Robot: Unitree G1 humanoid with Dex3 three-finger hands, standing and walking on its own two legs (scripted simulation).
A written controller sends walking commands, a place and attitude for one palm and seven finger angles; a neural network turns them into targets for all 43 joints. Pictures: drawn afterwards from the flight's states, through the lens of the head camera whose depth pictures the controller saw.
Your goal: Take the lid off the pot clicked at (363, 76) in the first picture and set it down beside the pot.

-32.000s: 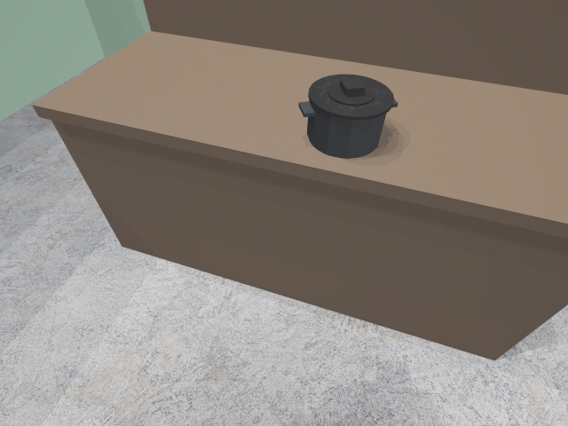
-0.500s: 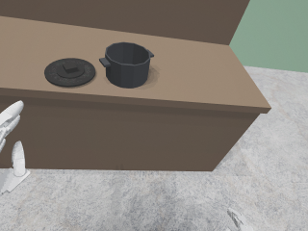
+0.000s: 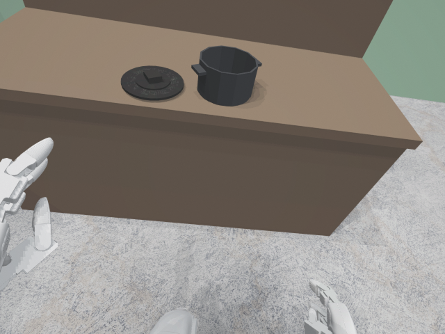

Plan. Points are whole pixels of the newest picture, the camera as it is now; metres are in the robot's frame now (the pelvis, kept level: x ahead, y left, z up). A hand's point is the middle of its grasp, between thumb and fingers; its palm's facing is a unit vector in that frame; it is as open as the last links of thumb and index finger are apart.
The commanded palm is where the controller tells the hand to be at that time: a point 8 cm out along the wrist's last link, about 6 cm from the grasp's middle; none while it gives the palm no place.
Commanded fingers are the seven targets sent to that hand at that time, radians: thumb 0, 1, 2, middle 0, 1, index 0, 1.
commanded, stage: stop stepping back and stand still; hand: left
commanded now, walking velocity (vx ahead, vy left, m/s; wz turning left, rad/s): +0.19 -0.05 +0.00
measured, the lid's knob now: (152, 75) +0.85 +0.29 +0.00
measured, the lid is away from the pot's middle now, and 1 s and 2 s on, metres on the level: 0.24 0.24 0.24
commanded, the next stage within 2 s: let the arm hang, fingers relaxed in 1.54 s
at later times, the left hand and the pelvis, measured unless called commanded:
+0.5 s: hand out of the picture -0.05 +0.22 -0.17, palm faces +0.03 -0.98 -0.18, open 7.1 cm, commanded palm none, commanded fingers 0.00 0.90 0.90 -0.20 -0.30 -0.20 -0.30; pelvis -0.03 +0.02 +0.01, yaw +4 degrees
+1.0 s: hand out of the picture +0.11 +0.21 -0.15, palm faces +0.08 -0.97 -0.22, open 7.2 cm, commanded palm none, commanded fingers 0.00 0.90 0.90 -0.20 -0.30 -0.20 -0.30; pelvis +0.03 +0.01 +0.02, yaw +4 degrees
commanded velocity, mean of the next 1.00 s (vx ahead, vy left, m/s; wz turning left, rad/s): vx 0.06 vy -0.06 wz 0.00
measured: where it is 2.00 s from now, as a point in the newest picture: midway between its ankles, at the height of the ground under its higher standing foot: outside the picture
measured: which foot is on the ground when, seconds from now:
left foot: up 0.00-0.10, down 0.12-1.00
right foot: down 0.00-0.10, up 0.12-0.46, down 0.48-1.00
